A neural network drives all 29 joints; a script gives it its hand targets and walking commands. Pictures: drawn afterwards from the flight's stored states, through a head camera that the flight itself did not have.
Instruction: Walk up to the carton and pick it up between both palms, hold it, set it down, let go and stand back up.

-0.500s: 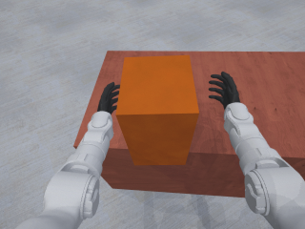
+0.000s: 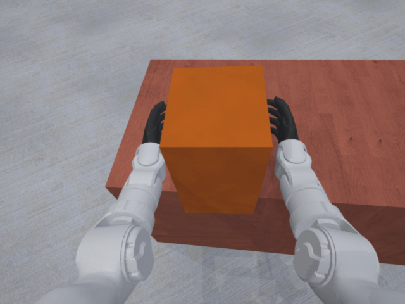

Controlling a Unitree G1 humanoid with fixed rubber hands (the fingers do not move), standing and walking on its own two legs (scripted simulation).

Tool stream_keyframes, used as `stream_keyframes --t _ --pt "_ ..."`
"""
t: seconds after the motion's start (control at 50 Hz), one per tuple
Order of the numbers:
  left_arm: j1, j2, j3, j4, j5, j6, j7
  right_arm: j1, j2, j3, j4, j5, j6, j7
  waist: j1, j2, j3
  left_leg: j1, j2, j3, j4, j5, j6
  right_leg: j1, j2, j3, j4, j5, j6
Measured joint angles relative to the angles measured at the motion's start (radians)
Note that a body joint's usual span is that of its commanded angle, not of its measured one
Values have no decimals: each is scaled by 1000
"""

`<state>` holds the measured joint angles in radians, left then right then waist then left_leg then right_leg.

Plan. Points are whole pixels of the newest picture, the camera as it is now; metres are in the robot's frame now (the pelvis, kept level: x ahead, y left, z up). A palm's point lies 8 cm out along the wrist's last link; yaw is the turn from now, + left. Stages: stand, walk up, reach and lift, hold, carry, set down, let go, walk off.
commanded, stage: reach and lift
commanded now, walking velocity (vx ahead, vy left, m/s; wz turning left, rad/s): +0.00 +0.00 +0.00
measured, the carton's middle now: (218, 150) +0.46 -0.02 +0.00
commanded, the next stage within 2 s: none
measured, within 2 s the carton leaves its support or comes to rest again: leaves its support in 0.98 s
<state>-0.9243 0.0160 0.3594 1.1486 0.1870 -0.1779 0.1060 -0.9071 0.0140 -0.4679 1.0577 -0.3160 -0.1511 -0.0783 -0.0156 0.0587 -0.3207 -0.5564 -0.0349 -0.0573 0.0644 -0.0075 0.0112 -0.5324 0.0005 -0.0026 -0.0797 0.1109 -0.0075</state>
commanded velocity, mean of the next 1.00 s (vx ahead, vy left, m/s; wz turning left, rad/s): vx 0.00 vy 0.00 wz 0.00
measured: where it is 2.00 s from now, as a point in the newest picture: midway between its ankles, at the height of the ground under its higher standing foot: outside the picture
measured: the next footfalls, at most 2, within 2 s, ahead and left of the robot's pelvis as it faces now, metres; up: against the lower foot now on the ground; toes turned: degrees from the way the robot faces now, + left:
none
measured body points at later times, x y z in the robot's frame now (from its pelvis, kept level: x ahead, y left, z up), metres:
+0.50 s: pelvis +0.03 +0.01 +0.00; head +0.11 -0.01 +0.44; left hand +0.47 +0.11 +0.05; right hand +0.46 -0.16 +0.05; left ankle -0.03 +0.11 -0.74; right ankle -0.01 -0.11 -0.74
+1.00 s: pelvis +0.03 +0.00 +0.01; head +0.09 -0.02 +0.45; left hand +0.46 +0.09 +0.06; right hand +0.45 -0.18 +0.05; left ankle -0.03 +0.11 -0.74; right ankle -0.01 -0.11 -0.74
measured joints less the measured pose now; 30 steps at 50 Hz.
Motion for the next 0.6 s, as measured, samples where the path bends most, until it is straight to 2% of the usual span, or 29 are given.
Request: stream_keyframes --t 0.1,0.24,0.42,0.6 --pt "78 -60 82 -103 95 -7 -22 47 70 -135 -78 -118 -9 33 -15 -3 11 76 3 -12 -79 30 -1 49 0 -15 -12 -11 -3" --pt "115 -118 146 -179 180 30 -37 83 111 -210 -142 -205 1 50 -12 -7 16 146 11 -18 -156 53 0 85 5 -23 -11 -30 -4" --pt "147 -160 170 -237 219 19 -37 110 125 -216 -156 -207 -47 33 -17 -11 38 174 5 -9 -153 39 9 113 -1 -20 -11 -42 4" --pt "162 -164 129 -262 201 34 -12 114 104 -190 -140 -176 -52 37 -23 -15 40 178 -2 -1 -152 36 17 117 -8 -17 -11 -44 11"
